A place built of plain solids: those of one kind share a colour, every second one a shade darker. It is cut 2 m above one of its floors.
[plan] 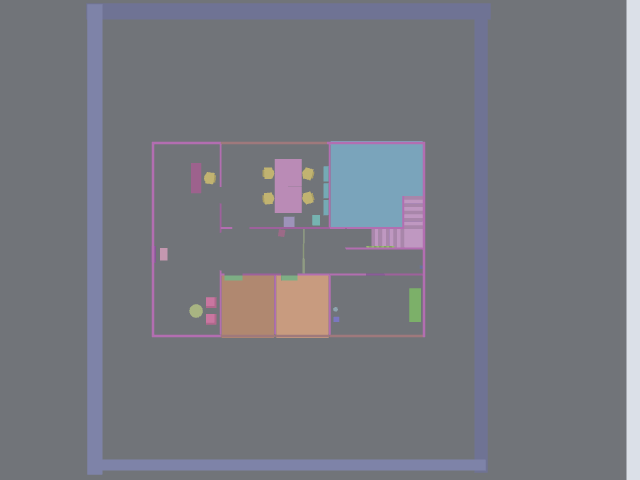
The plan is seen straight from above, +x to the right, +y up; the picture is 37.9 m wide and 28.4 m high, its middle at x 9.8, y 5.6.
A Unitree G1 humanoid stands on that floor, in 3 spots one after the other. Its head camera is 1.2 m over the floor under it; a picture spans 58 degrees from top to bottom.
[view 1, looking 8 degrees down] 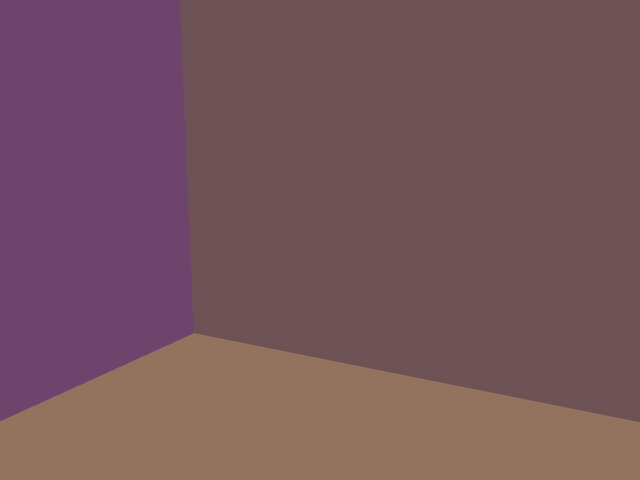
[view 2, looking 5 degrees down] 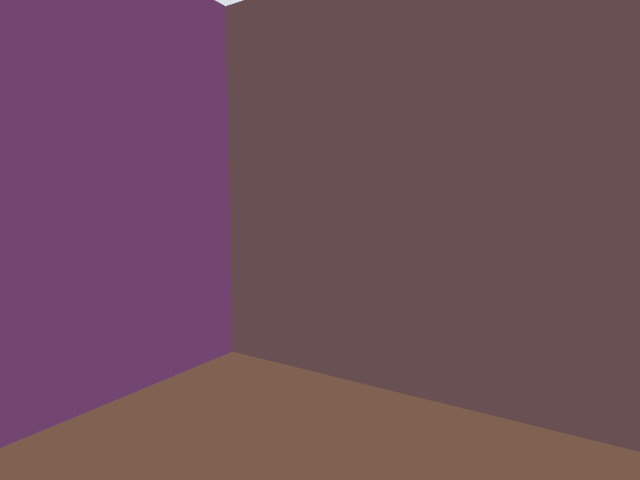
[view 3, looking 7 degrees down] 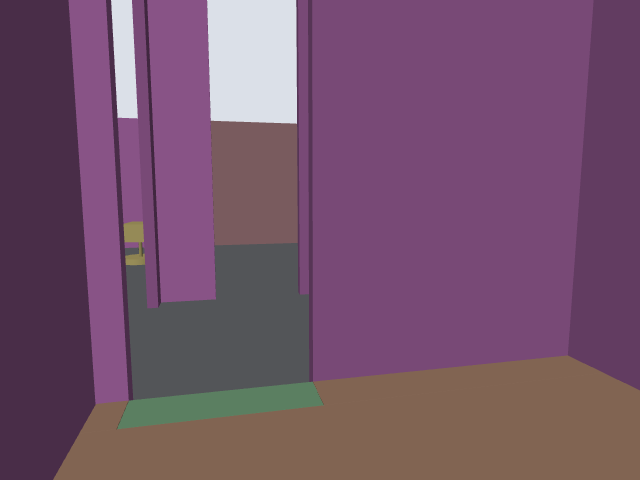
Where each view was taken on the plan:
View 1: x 7.98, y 2.50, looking -64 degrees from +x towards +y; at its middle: glazing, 2.82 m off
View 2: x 4.68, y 2.50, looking -58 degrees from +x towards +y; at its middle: glazing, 2.97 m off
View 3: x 4.68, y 1.00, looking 77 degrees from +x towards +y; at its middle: wall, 2.59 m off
